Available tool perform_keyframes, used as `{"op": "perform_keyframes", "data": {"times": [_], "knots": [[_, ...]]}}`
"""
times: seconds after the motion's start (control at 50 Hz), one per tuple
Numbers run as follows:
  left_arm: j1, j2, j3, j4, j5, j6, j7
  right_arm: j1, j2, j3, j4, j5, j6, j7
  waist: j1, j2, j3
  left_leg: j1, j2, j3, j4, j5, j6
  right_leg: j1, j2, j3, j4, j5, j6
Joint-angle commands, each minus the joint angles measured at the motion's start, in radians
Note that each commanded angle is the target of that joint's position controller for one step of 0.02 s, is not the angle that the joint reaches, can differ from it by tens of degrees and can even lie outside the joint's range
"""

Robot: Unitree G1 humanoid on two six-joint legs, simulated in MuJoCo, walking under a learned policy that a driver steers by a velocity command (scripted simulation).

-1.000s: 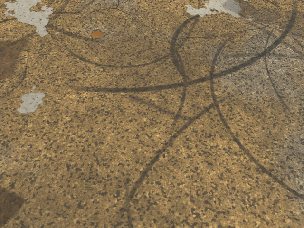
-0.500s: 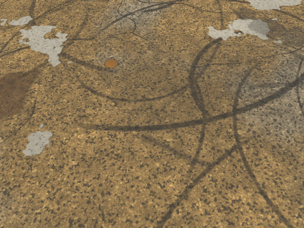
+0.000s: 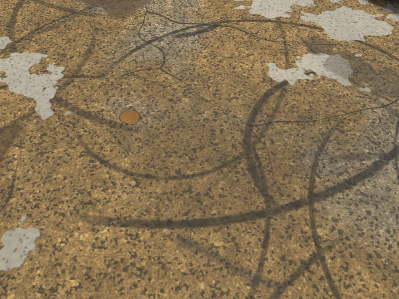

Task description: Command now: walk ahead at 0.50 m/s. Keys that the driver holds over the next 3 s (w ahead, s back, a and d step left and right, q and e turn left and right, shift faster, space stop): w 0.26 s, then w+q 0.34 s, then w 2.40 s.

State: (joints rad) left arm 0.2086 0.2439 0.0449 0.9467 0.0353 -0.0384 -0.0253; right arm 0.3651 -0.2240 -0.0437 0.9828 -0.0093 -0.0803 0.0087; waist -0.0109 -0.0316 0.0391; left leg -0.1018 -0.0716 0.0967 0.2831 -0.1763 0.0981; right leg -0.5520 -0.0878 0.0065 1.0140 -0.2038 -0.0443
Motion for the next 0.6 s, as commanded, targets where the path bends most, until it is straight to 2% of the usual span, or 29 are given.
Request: {"op": "perform_keyframes", "data": {"times": [0.02, 0.1, 0.16, 0.2, 0.24, 0.26, 0.28, 0.3, 0.32, 0.34, 0.36, 0.38, 0.42, 0.46, 0.5, 0.6], "knots": [[-0.047, 0.036, 0.003, -0.056, -0.002, 0.003, -0.006, 0.038, -0.108, -0.017, -0.022, 0.003, -0.017, -0.002, 0.010, 0.087, 0.049, -0.005, 0.258, -0.184, -0.181, 0.226, 0.106, -0.096, -0.026, -0.026, -0.100, 0.107, 0.027], [-0.186, 0.016, -0.011, -0.099, -0.010, -0.004, -0.008, 0.094, -0.109, -0.013, 0.004, 0.001, -0.018, -0.006, -0.026, 0.094, 0.060, 0.037, 0.241, -0.134, -0.170, 0.317, 0.090, -0.060, 0.003, -0.067, -0.311, 0.205, 0.029], [-0.252, 0.024, -0.013, -0.124, -0.012, -0.007, -0.005, 0.138, -0.111, -0.012, 0.029, -0.006, -0.013, -0.013, -0.045, 0.099, 0.068, 0.123, 0.267, -0.131, -0.143, 0.380, 0.094, -0.056, 0.023, -0.080, -0.392, 0.200, 0.010], [-0.265, 0.036, -0.009, -0.136, -0.011, -0.013, -0.002, 0.141, -0.118, -0.015, 0.041, -0.012, -0.009, -0.020, -0.038, 0.101, 0.073, 0.184, 0.295, -0.134, -0.108, 0.451, 0.092, -0.048, 0.033, -0.076, -0.429, 0.148, -0.014], [-0.211, 0.051, 0.000, -0.126, -0.011, -0.022, 0.003, 0.111, -0.130, -0.018, 0.043, -0.016, -0.005, -0.026, -0.001, 0.107, 0.047, 0.211, 0.303, -0.117, -0.018, 0.641, 0.074, 0.050, 0.068, -0.088, -0.470, 0.067, -0.047], [-0.121, 0.064, 0.009, -0.098, -0.010, -0.029, 0.010, 0.097, -0.138, -0.021, 0.044, -0.017, -0.003, -0.027, 0.038, 0.110, 0.001, 0.210, 0.294, -0.105, 0.088, 0.764, 0.062, 0.164, 0.100, -0.101, -0.497, 0.038, -0.067], [0.042, 0.084, 0.023, -0.043, -0.002, -0.040, 0.019, 0.087, -0.129, -0.017, 0.043, -0.012, 0.000, -0.024, 0.105, 0.075, -0.081, 0.145, 0.254, -0.082, 0.276, 0.762, 0.042, 0.375, 0.117, -0.104, -0.563, 0.074, -0.093], [0.228, 0.157, 0.046, -0.005, 0.023, -0.050, 0.033, 0.080, -0.100, -0.005, 0.014, -0.002, -0.002, -0.019, 0.167, -0.001, -0.204, -0.058, 0.206, -0.059, 0.553, 0.483, 0.024, 0.651, -0.061, 0.088, -0.577, 0.007, -0.143], [0.284, 0.256, 0.072, 0.001, 0.031, -0.044, 0.033, 0.203, 0.008, 0.015, -0.004, 0.038, 0.000, -0.011, 0.116, -0.235, -0.334, -0.416, 0.017, -0.004, 0.928, -0.261, -0.020, 0.908, -0.361, 0.566, -0.679, -0.075, -0.273], [0.205, 0.201, 0.063, -0.014, -0.007, -0.030, 0.026, 0.137, -0.113, -0.017, 0.011, 0.010, 0.008, -0.021, 0.109, -0.065, -0.282, -0.488, 0.047, -0.147, 1.013, -0.317, -0.002, 0.811, -0.333, 0.604, -0.737, -0.125, -0.250], [0.095, 0.140, 0.045, -0.032, -0.015, -0.031, 0.025, 0.063, -0.112, -0.024, -0.012, 0.008, 0.006, -0.018, 0.067, -0.032, -0.135, -0.508, 0.095, -0.161, 0.994, -0.224, 0.005, 0.666, -0.295, 0.435, -0.763, -0.110, -0.215], [0.044, 0.083, 0.031, -0.035, -0.012, -0.040, 0.022, 0.031, -0.087, -0.020, -0.014, 0.007, 0.004, -0.014, 0.046, -0.002, -0.063, -0.481, 0.132, -0.158, 0.943, -0.158, 0.003, 0.551, -0.251, 0.323, -0.807, -0.032, -0.181], [0.027, 0.033, 0.016, -0.016, -0.016, -0.055, 0.032, 0.039, -0.058, -0.021, -0.004, -0.017, 0.029, -0.002, 0.000, -0.034, -0.011, -0.408, 0.164, -0.152, 0.876, -0.108, -0.012, 0.428, -0.177, 0.159, -0.851, 0.063, -0.116], [0.068, 0.038, 0.016, 0.001, -0.020, -0.073, 0.035, 0.033, -0.035, -0.023, -0.008, -0.020, 0.053, 0.010, -0.014, -0.029, -0.013, -0.400, 0.164, -0.141, 0.864, -0.082, -0.024, 0.410, -0.169, 0.087, -0.868, 0.145, -0.109], [0.095, 0.059, 0.021, 0.012, -0.024, -0.084, 0.037, -0.026, -0.029, -0.025, -0.031, -0.020, 0.067, 0.019, -0.019, -0.025, 0.009, -0.466, 0.177, -0.128, 0.839, -0.024, -0.034, 0.418, -0.163, 0.021, -0.889, 0.176, -0.104], [0.158, 0.053, 0.017, 0.030, -0.020, -0.084, 0.042, -0.208, -0.024, -0.019, -0.101, -0.015, 0.071, 0.033, 0.007, -0.023, 0.058, -0.571, 0.178, -0.086, 0.644, 0.139, -0.053, 0.460, -0.133, -0.110, -0.903, 0.264, -0.087]]}}
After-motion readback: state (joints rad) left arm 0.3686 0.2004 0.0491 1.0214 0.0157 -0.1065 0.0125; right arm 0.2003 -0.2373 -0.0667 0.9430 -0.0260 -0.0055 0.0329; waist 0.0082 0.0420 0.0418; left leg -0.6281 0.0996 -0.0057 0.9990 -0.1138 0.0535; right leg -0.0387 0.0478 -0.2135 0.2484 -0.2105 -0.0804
